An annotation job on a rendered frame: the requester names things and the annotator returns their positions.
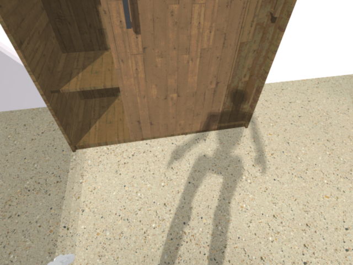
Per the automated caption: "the wardrobe door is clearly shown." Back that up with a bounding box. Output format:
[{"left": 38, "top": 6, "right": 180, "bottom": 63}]
[
  {"left": 100, "top": 0, "right": 248, "bottom": 140},
  {"left": 218, "top": 0, "right": 288, "bottom": 124}
]

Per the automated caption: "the robot left hand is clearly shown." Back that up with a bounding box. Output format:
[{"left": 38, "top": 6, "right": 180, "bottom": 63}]
[{"left": 47, "top": 254, "right": 75, "bottom": 265}]

